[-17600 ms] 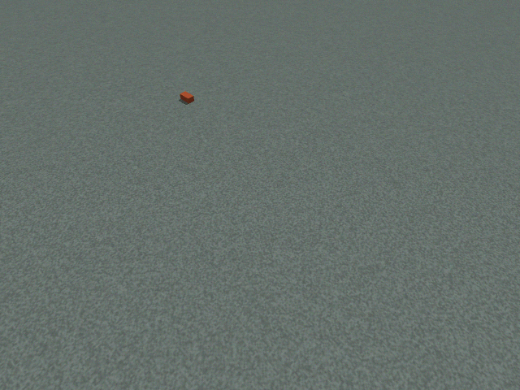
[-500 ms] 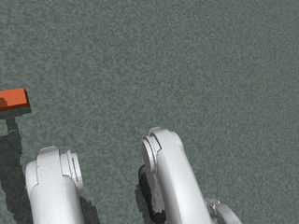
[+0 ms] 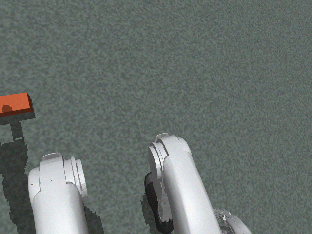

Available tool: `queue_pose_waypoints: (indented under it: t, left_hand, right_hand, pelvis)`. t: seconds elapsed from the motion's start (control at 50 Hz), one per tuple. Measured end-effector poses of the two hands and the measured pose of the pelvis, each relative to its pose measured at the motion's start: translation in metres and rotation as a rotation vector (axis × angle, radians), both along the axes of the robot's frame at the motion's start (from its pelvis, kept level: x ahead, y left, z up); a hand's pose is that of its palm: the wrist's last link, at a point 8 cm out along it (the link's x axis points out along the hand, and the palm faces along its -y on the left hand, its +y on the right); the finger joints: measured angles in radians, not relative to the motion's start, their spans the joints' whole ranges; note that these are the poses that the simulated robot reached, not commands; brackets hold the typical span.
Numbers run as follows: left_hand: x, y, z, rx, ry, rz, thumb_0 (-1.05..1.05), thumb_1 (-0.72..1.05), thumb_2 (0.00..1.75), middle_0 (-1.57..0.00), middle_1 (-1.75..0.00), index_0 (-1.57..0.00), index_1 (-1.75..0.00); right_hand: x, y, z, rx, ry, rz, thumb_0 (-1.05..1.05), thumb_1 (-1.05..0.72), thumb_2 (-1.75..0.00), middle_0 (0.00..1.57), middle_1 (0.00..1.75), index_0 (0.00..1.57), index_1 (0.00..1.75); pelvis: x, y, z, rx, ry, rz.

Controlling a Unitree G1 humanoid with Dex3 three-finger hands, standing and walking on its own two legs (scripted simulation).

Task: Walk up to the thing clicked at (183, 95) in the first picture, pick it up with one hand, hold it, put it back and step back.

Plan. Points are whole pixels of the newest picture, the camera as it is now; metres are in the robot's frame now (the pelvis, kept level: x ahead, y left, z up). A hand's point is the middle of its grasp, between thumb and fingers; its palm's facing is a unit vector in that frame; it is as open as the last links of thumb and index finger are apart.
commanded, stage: approach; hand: left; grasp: from above
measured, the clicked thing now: (12, 104) +0.49 +0.31 -0.30
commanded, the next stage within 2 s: close in in 0.64 s
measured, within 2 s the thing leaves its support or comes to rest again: neither
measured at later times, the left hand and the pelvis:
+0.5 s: hand out of the picture +0.47 +0.30 -0.19, palm faces -0.47 -0.09 -0.88, open 12.6 cm; pelvis +0.00 +0.00 +0.00, yaw -1 degrees
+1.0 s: hand (0, 98) +0.47 +0.30 -0.19, palm faces -0.47 -0.09 -0.88, open 12.5 cm; pelvis +0.00 +0.00 +0.00, yaw -1 degrees
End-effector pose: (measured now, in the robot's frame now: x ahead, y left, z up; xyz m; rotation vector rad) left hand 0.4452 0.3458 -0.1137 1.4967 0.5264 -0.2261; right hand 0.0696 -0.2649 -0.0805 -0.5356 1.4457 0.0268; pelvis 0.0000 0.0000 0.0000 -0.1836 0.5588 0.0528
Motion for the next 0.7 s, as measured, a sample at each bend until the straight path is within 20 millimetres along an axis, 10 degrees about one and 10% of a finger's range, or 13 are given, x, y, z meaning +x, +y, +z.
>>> queue_pose_waypoints:
  t: [0.34,0.7]
  left_hand:
    - [0.053,-0.060,-0.004,0.004,-0.091,-0.035,0.00,-0.29,0.81,-0.30,-0.83,-0.30,-0.82]
    - [0.025,-0.018,-0.015,-0.003,0.002,0.005,0.00,-0.26,0.77,-0.36,-0.76,-0.35,-0.76]
  right_hand:
    - [-0.027,-0.002,0.009,-0.019,0.006,-0.048,0.00,-0.91,-0.90,0.21,0.30,0.20,0.30]
    - [-0.017,-0.004,-0.004,0.022,0.061,-0.009,0.01,-0.91,-0.90,0.21,0.30,0.20,0.30]
  pelvis:
    - [0.001,-0.001,-0.002,0.001,0.025,-0.011]
    - [0.005,-0.006,-0.004,0.013,0.011,-0.007]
